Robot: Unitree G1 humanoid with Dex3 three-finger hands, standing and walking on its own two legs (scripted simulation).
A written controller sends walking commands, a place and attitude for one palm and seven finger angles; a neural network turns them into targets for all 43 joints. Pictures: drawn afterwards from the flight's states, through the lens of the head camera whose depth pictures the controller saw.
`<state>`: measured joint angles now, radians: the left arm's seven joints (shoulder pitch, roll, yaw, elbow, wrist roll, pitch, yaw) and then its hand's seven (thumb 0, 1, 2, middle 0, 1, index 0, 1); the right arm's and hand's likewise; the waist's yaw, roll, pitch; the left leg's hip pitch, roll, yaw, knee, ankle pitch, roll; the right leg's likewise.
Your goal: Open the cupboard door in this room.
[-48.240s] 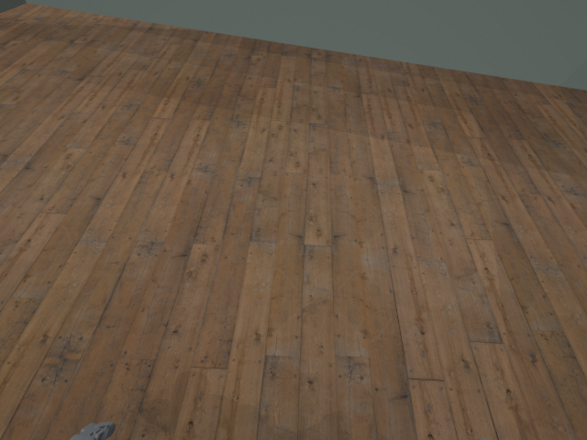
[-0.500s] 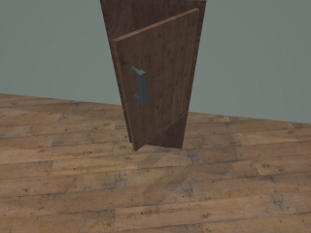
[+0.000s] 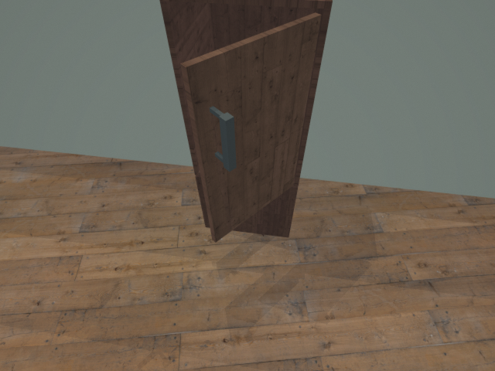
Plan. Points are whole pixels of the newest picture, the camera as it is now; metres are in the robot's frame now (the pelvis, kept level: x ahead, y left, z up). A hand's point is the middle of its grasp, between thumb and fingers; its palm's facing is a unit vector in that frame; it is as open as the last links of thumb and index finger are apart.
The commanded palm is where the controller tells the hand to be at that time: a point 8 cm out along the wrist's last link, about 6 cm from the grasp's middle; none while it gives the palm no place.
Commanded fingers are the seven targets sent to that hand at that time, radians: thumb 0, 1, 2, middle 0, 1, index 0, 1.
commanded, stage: look to check the result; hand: left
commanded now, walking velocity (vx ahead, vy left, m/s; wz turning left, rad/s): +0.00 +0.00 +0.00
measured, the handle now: (222, 139) +0.56 +0.09 +0.05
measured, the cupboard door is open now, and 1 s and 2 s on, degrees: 50 50 50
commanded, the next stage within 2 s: walk to a spot facing it in 0.38 s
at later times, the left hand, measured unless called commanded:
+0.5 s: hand out of the picture +0.00 +0.16 -0.17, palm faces +0.06 -0.98 -0.18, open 7.4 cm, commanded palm none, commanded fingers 0.00 0.90 0.90 -0.20 -0.30 -0.20 -0.30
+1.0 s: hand out of the picture +0.10 +0.18 -0.17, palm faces -0.11 -0.95 -0.28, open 7.4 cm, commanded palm none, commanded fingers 0.00 0.90 0.90 -0.20 -0.30 -0.20 -0.30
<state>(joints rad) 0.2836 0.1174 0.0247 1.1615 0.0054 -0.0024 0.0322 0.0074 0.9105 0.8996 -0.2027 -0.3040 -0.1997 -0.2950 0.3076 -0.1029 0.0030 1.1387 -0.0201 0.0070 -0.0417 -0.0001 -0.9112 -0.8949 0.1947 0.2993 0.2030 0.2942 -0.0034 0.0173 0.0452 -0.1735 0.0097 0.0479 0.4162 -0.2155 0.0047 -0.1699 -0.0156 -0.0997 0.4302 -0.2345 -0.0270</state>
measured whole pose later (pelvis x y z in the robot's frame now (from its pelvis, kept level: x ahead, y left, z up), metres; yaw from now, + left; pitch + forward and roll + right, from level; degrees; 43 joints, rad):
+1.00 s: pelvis +0.01 -0.02 -0.02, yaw -12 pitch +0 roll +2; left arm 0.19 0.20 0.10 1.00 0.02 0.06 -0.02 0.01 0.91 0.90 -0.20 -0.30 -0.20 -0.29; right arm 0.22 -0.21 -0.05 1.01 -0.04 0.03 -0.05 0.00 -0.91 -0.89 0.20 0.30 0.21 0.29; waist 0.01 0.04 0.09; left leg -0.21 0.11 0.22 0.58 -0.34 -0.04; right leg -0.35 0.00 -0.04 0.77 -0.43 -0.01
